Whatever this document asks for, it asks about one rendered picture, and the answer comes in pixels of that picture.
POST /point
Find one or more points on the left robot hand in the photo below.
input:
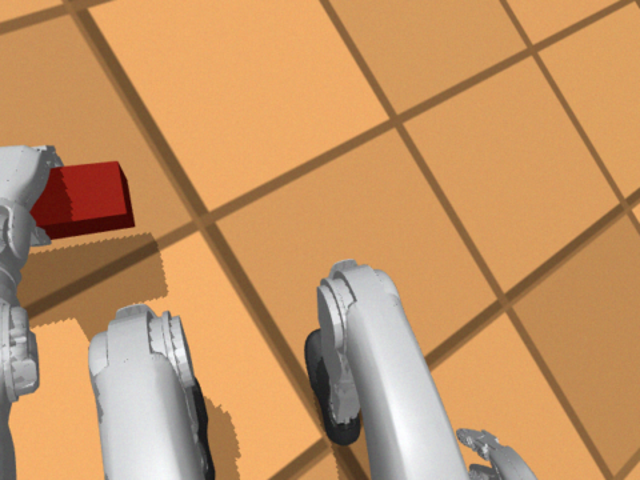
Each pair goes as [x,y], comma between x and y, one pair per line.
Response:
[24,172]

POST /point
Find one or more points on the right robot hand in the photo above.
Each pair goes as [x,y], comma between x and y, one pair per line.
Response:
[505,461]

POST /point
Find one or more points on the left robot arm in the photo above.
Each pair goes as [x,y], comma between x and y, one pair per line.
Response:
[19,362]

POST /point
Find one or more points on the carton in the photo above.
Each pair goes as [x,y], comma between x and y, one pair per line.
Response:
[84,199]

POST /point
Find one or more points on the right robot foot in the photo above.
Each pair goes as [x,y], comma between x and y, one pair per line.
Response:
[341,434]

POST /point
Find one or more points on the left robot foot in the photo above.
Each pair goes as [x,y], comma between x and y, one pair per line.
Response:
[209,470]

